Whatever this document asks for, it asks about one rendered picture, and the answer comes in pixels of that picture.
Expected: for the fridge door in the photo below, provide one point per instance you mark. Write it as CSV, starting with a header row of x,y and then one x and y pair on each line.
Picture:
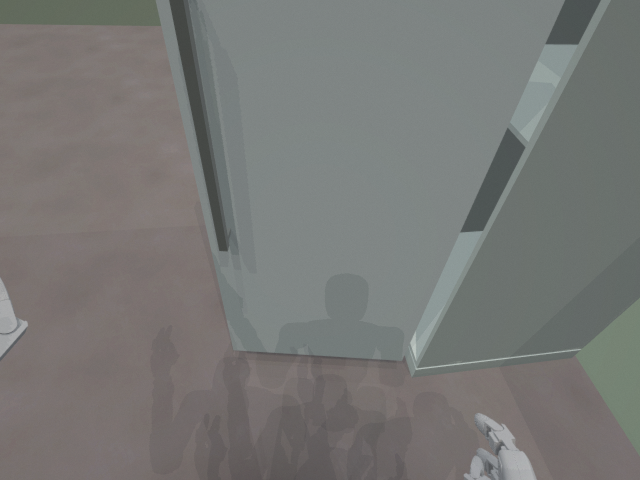
x,y
351,138

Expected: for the left robot hand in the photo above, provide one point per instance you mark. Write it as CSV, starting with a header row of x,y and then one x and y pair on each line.
x,y
11,327

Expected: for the handle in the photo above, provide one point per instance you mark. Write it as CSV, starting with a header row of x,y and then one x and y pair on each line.
x,y
188,53

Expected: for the right robot hand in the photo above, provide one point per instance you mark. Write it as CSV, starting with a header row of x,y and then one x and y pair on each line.
x,y
512,464

